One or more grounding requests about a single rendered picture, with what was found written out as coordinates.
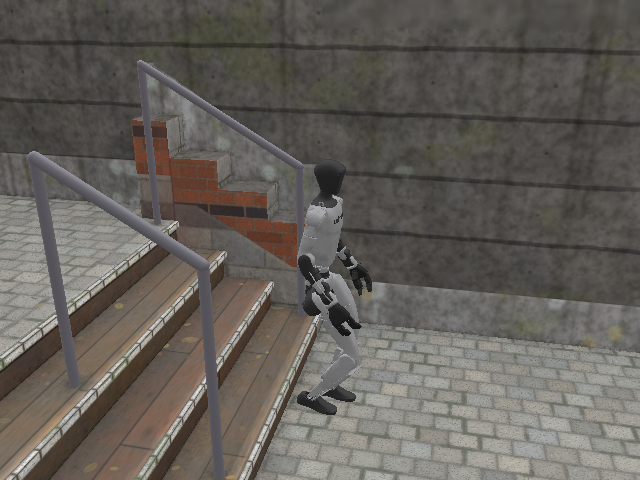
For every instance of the stairs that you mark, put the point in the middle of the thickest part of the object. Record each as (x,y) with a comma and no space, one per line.
(114,438)

